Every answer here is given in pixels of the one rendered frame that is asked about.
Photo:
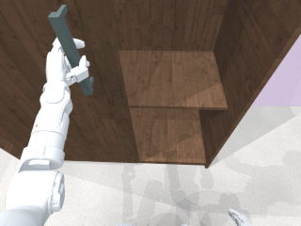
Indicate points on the left robot hand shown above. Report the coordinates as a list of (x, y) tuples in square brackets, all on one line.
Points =
[(58, 68)]

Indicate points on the left robot forearm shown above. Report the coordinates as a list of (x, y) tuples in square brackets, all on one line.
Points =
[(46, 144)]

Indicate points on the handle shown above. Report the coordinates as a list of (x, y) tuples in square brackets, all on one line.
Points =
[(59, 25)]

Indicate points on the robot left upper arm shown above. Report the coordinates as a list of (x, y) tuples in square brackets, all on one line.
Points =
[(33, 197)]

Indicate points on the wardrobe door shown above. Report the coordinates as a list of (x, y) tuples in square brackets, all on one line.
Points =
[(12, 139), (100, 125)]

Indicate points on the right robot hand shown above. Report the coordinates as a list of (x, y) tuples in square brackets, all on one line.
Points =
[(239, 219)]

